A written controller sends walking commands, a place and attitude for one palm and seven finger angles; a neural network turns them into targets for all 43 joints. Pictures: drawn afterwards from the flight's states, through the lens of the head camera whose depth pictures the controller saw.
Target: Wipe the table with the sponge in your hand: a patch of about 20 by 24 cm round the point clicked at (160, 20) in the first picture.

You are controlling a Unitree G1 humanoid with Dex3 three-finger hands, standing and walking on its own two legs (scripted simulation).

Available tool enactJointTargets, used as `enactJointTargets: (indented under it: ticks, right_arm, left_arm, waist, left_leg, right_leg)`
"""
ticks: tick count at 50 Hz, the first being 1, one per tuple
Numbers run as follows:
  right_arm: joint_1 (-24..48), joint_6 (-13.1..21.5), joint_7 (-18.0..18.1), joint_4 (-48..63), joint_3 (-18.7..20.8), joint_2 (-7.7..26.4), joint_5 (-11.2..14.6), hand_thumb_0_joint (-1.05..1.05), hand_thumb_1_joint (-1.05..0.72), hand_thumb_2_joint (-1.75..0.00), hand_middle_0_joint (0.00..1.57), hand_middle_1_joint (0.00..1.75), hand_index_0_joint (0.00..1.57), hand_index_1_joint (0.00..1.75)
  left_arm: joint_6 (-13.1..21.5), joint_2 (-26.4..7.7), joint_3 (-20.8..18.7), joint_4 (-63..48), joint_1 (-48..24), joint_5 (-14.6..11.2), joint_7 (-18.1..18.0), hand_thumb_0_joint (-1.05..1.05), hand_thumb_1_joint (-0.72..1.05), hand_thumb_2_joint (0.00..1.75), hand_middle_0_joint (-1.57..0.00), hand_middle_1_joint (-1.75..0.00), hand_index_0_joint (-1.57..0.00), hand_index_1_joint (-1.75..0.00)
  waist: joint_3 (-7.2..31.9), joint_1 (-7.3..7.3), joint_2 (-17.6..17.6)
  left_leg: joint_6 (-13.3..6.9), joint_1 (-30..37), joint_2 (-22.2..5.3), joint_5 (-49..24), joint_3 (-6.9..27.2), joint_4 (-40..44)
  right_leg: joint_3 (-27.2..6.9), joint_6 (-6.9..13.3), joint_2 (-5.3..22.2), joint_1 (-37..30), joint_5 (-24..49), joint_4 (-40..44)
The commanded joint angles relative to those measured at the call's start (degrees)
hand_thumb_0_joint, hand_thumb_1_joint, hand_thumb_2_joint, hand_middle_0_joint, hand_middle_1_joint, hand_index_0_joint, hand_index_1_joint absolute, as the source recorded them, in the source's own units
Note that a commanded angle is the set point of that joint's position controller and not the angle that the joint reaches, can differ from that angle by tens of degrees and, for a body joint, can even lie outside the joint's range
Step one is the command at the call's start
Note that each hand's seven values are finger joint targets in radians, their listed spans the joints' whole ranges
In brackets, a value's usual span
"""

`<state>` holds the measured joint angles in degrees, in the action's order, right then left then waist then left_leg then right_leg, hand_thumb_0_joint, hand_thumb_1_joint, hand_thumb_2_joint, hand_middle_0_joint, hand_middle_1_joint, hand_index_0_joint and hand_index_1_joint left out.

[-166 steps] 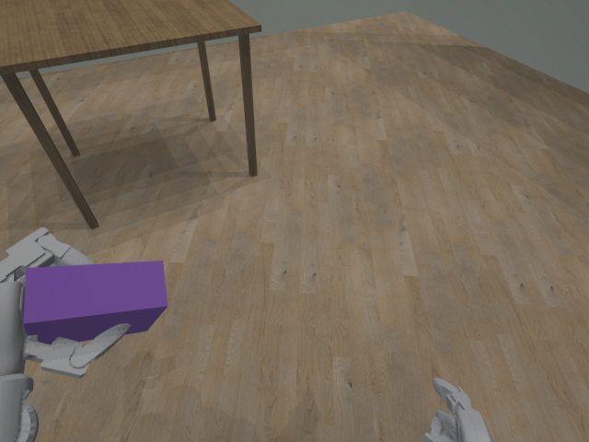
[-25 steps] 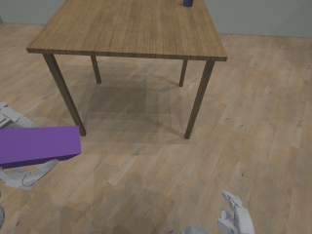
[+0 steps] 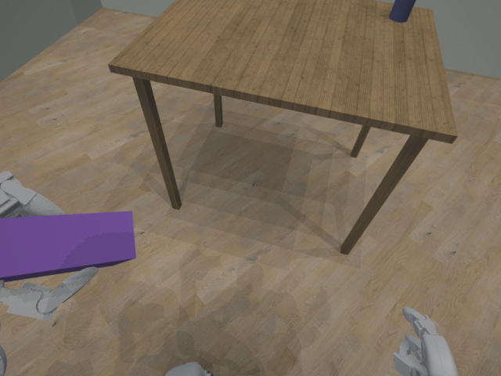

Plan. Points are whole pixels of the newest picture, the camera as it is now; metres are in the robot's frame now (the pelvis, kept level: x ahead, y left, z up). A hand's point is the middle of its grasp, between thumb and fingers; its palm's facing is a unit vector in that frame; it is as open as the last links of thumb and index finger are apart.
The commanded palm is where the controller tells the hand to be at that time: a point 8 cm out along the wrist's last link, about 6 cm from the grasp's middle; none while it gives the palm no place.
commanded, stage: walk to a spot facing it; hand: left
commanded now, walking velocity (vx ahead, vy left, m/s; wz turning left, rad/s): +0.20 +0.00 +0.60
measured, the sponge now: (83, 245) +0.23 +0.20 +0.17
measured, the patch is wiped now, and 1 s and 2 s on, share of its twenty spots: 0.00 0.00 0.00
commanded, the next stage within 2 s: turn to face it in 0.04 s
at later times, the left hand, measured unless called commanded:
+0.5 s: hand (93, 213) +0.26 +0.20 +0.17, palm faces +0.52 -0.78 -0.35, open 9.3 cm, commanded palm +0.20 +0.24 +0.19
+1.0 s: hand (210, 190) +0.31 +0.08 +0.17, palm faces +0.13 -0.86 -0.50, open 9.3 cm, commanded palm +0.25 +0.14 +0.19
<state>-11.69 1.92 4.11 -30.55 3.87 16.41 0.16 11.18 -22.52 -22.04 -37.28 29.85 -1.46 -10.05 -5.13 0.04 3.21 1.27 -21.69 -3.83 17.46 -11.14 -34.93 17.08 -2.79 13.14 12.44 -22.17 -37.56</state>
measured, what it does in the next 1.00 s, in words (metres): steps on the spot, turning right: left foot, then right foot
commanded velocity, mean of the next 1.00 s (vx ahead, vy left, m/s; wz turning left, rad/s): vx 0.02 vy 0.00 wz -0.47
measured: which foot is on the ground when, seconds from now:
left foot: up 0.00-0.00, down 0.02-0.38, up 0.40-0.66, down 0.68-0.98, up 1.00-1.00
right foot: down 0.00-0.00, up 0.02-0.34, down 0.36-0.70, up 0.72-0.94, down 0.96-1.00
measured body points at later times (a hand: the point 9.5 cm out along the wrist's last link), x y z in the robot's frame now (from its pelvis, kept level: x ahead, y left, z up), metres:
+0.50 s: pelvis +0.06 -0.05 +0.00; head +0.06 -0.08 +0.45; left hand +0.23 +0.24 +0.19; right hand +0.27 -0.24 -0.09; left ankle +0.04 +0.09 -0.67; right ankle +0.12 -0.14 -0.73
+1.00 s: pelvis +0.03 -0.09 -0.01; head +0.06 -0.11 +0.44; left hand +0.30 +0.12 +0.20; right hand +0.12 -0.32 -0.11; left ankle +0.04 +0.08 -0.72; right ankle +0.04 -0.18 -0.73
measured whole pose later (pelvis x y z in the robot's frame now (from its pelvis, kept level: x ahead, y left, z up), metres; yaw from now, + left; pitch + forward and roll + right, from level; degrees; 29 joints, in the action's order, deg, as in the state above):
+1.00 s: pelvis +0.03 -0.09 -0.01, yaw -15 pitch -2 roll -2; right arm -13.9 3.2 0.1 -31.1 -1.9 9.8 1.0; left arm 10.2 -22.4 -19.9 -28.4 23.8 -0.3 -7.5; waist -6.8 -0.4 -3.9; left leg 5.5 -14.6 -14.0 21.9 -9.4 -41.4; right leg 7.5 1.5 -1.6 17.6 -15.3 -34.7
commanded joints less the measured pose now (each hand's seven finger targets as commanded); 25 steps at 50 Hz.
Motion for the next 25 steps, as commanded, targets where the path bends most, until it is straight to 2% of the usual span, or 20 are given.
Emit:
enactJointTargets:
  ticks: [1, 2, 3, 4, 6, 8, 9, 10, 13, 15, 16, 17, 18, 19, 20, 21, 22, 23, 24, 25]
  right_arm:
    - [3.19, 4.1, -0.76, 8.41, 0.8, 3.2, 0.32, 0.0, -0.9, -0.9, 0.2, 0.3, 0.2, 0.3]
    - [3.29, 4.76, -1.42, 6.78, 0.89, 3.14, 0.44, 0.0, -0.9, -0.9, 0.2, 0.3, 0.2, 0.3]
    - [3.33, 4.33, -1.56, 6.32, 1.88, 3.65, 1.21, 0.0, -0.9, -0.9, 0.2, 0.3, 0.2, 0.3]
    - [3.86, 4.7, -1.78, 6.0, 2.09, 3.38, 1.44, 0.0, -0.9, -0.9, 0.2, 0.3, 0.2, 0.3]
    - [4.1, 5.24, -2.23, 5.54, 1.17, 1.9, 1.52, 0.0, -0.9, -0.9, 0.2, 0.3, 0.2, 0.3]
    - [3.45, 5.88, -2.47, 4.99, 0.17, 1.18, 1.22, 0.0, -0.9, -0.9, 0.2, 0.3, 0.2, 0.3]
    - [3.4, 6.1, -2.43, 4.9, -0.1, 1.42, 1.06, 0.0, -0.9, -0.9, 0.2, 0.3, 0.2, 0.3]
    - [3.11, 6.29, -2.21, 4.55, -0.53, 1.18, 0.9, 0.0, -0.9, -0.9, 0.2, 0.3, 0.2, 0.3]
    - [2.74, 6.77, -0.82, 3.16, -1.34, 1.15, 0.66, 0.0, -0.9, -0.9, 0.2, 0.3, 0.2, 0.3]
    - [4.03, 6.8, 0.1, 2.87, -2.28, 0.97, 0.56, 0.0, -0.9, -0.9, 0.2, 0.3, 0.2, 0.3]
    - [4.44, 6.63, 0.35, 2.65, -2.68, 0.84, 0.49, 0.0, -0.9, -0.9, 0.2, 0.3, 0.2, 0.3]
    - [4.1, 6.53, 0.46, 2.48, -2.72, 0.52, 0.36, 0.0, -0.9, -0.9, 0.2, 0.3, 0.2, 0.3]
    - [3.92, 6.33, 0.47, 2.58, -2.8, -0.07, -0.01, 0.0, -0.9, -0.9, 0.2, 0.3, 0.2, 0.3]
    - [5.65, 6.98, 0.59, 3.19, -3.31, -0.54, -0.32, 0.0, -0.9, -0.9, 0.2, 0.3, 0.2, 0.3]
    - [5.42, 7.26, 0.13, 2.99, -2.68, 0.24, -0.33, 0.0, -0.9, -0.9, 0.2, 0.3, 0.2, 0.3]
    - [5.72, 7.02, -0.25, 2.63, -2.82, 0.3, -0.49, 0.0, -0.9, -0.9, 0.2, 0.3, 0.2, 0.3]
    - [6.15, 6.43, -0.59, 2.33, -3.06, 0.01, -0.6, 0.0, -0.9, -0.9, 0.2, 0.3, 0.2, 0.3]
    - [6.75, 5.72, -0.62, 2.34, -3.36, -0.3, -0.59, 0.0, -0.9, -0.9, 0.2, 0.3, 0.2, 0.3]
    - [7.83, 5.1, -0.58, 2.83, -3.42, -0.69, -0.61, 0.0, -0.9, -0.9, 0.2, 0.3, 0.2, 0.3]
    - [7.85, 4.69, -0.55, 3.34, -3.22, -0.65, -0.74, 0.0, -0.9, -0.9, 0.2, 0.3, 0.2, 0.3]
  left_arm:
    - [5.48, -9.73, -7.37, -15.36, -8.1, -0.97, -2.21, 0.0, 0.1, 1.3, -1.2, -1.6, -1.2, -1.6]
    - [5.23, -13.1, -9.73, -9.77, -7.35, 0.31, -0.89, 0.0, 0.1, 1.3, -1.2, -1.6, -1.2, -1.6]
    - [5.02, -13.05, -10.83, -10.79, -6.78, 0.11, -0.46, 0.0, 0.1, 1.3, -1.2, -1.6, -1.2, -1.6]
    - [5.16, -13.51, -11.36, -13.0, -6.14, 0.01, -0.04, 0.0, 0.1, 1.3, -1.2, -1.6, -1.2, -1.6]
    - [5.03, -10.17, -9.24, -16.15, -2.67, -0.91, 0.57, 0.0, 0.1, 1.3, -1.2, -1.6, -1.2, -1.6]
    - [4.63, -8.12, -8.5, -14.84, 1.37, -1.88, 0.69, 0.0, 0.1, 1.3, -1.2, -1.6, -1.2, -1.6]
    - [4.54, -7.96, -8.26, -13.88, 1.08, -1.71, 0.7, 0.0, 0.1, 1.3, -1.2, -1.6, -1.2, -1.6]
    - [4.52, -6.55, -6.69, -11.8, 0.71, -1.79, 0.82, 0.0, 0.1, 1.3, -1.2, -1.6, -1.2, -1.6]
    - [4.06, -5.74, -4.55, -4.93, -4.76, -1.19, 0.88, 0.0, 0.1, 1.3, -1.2, -1.6, -1.2, -1.6]
    - [3.01, -6.04, -3.21, -1.66, -10.38, -0.43, 0.64, 0.0, 0.1, 1.3, -1.2, -1.6, -1.2, -1.6]
    - [2.28, -5.63, -2.07, 0.87, -13.27, 0.06, 0.56, 0.0, 0.1, 1.3, -1.2, -1.6, -1.2, -1.6]
    - [1.93, -5.6, -0.83, 1.63, -16.83, 0.69, 0.57, 0.0, 0.1, 1.3, -1.2, -1.6, -1.2, -1.6]
    - [1.69, -7.4, -0.93, 2.3, -19.82, 1.18, 0.49, 0.0, 0.1, 1.3, -1.2, -1.6, -1.2, -1.6]
    - [0.78, -8.7, -1.41, 2.58, -22.06, 0.97, 0.19, 0.0, 0.1, 1.3, -1.2, -1.6, -1.2, -1.6]
    - [0.53, -7.9, -0.69, 2.67, -22.71, 0.3, 0.39, 0.0, 0.1, 1.3, -1.2, -1.6, -1.2, -1.6]
    - [1.0, -8.65, -1.17, 1.65, -22.46, 0.38, 0.3, 0.0, 0.1, 1.3, -1.2, -1.6, -1.2, -1.6]
    - [1.77, -8.48, -1.73, -0.3, -21.13, 0.13, 0.41, 0.0, 0.1, 1.3, -1.2, -1.6, -1.2, -1.6]
    - [2.53, -8.79, -3.0, -1.66, -19.08, -0.07, 0.43, 0.0, 0.1, 1.3, -1.2, -1.6, -1.2, -1.6]
    - [3.03, -9.75, -4.69, -2.63, -17.66, -0.09, 0.41, 0.0, 0.1, 1.3, -1.2, -1.6, -1.2, -1.6]
    - [3.57, -9.93, -5.53, -3.62, -14.29, -0.34, 0.45, 0.0, 0.1, 1.3, -1.2, -1.6, -1.2, -1.6]
  waist:
    - [17.6, 0.98, -26.62]
    - [15.52, 1.31, -20.63]
    - [16.09, 1.15, -18.28]
    - [15.72, 0.73, -17.88]
    - [13.64, 0.23, -19.02]
    - [14.05, -0.14, -19.43]
    - [13.85, -0.38, -19.54]
    - [13.44, -0.08, -19.31]
    - [12.12, -0.2, -15.56]
    - [11.33, -0.63, -13.88]
    - [10.04, -0.67, -11.8]
    - [8.9, -0.11, -6.44]
    - [7.69, 0.82, 3.96]
    - [6.87, -0.04, 9.36]
    - [6.95, -0.9, 13.5]
    - [6.38, -0.5, 13.04]
    - [8.32, -0.43, 9.43]
    - [9.94, -0.62, 6.37]
    - [11.47, -0.85, 4.22]
    - [12.56, -1.2, 3.54]
  left_leg:
    - [-16.3, 28.11, -21.38, -42.63, 40.94, 12.7]
    - [-17.33, 25.81, -22.36, -36.37, 41.98, 12.53]
    - [-17.69, 24.66, -20.36, -30.65, 38.21, 11.41]
    - [-16.72, 22.58, -18.08, -26.45, 34.89, 11.6]
    - [-13.75, 16.15, -13.69, -20.4, 26.59, 13.23]
    - [-11.84, 11.34, -11.63, -20.81, 20.17, 14.32]
    - [-10.79, 8.94, -10.73, -21.04, 16.75, 14.68]
    - [-10.42, 7.49, -10.84, -20.55, 15.62, 14.98]
    - [-9.04, 6.89, -12.11, -14.59, 12.43, 14.64]
    - [-6.46, 6.24, -11.26, -6.14, 9.54, 11.13]
    - [-4.85, 3.87, -10.09, 0.06, 7.91, 8.36]
    - [-3.05, 2.55, -7.42, 5.8, 6.01, 2.97]
    - [-0.86, -1.06, -2.68, 12.02, 4.12, -6.92]
    - [0.49, -5.73, 2.51, 15.88, 5.43, -15.95]
    - [0.91, -5.52, 2.06, 15.4, 8.77, -24.12]
    - [1.52, -7.56, 1.03, 11.5, 11.59, -28.55]
    - [2.17, -6.89, 0.3, 9.56, 11.96, -29.66]
    - [2.32, -4.78, 0.21, 8.95, 11.2, -27.54]
    - [2.29, -2.6, 0.6, 9.04, 10.26, -23.57]
    - [2.12, -1.35, 0.91, 8.58, 9.25, -19.47]
  right_leg:
    - [-9.29, -1.11, -9.08, 23.8, -18.95, -39.77]
    - [-16.02, -0.44, -5.98, 28.33, -15.0, -42.36]
    - [-17.17, -0.85, -5.45, 29.99, -12.96, -42.61]
    - [-17.11, -1.14, -5.51, 30.04, -10.48, -40.02]
    - [-15.12, -1.78, -5.79, 26.55, -5.33, -32.99]
    - [-12.57, -1.66, -7.13, 19.16, -1.26, -23.53]
    - [-10.86, -1.43, -7.91, 15.2, 0.64, -19.01]
    - [-10.0, -1.37, -8.86, 12.39, 1.41, -15.76]
    - [-9.19, -1.01, -10.89, 7.05, 1.9, -5.7]
    - [-8.01, -1.04, -12.11, 2.12, 4.23, 3.13]
    - [-8.2, -0.79, -12.34, -1.11, 6.47, 7.88]
    - [-12.27, 0.46, -10.18, -1.66, 8.44, 12.73]
    - [-26.78, 4.65, -2.06, 0.7, 12.87, 17.39]
    - [-40.63, 9.29, 5.17, 1.84, 17.74, 21.45]
    - [-45.7, 10.68, 7.33, 3.71, 14.07, 24.9]
    - [-44.96, 12.0, 6.97, 2.13, 16.47, 23.76]
    - [-39.12, 12.29, 5.29, 0.67, 20.72, 20.86]
    - [-33.18, 11.57, 3.4, 0.84, 23.5, 18.87]
    - [-30.87, 11.16, 2.09, 1.72, 24.95, 17.75]
    - [-29.7, 11.39, 1.63, 0.73, 24.87, 17.78]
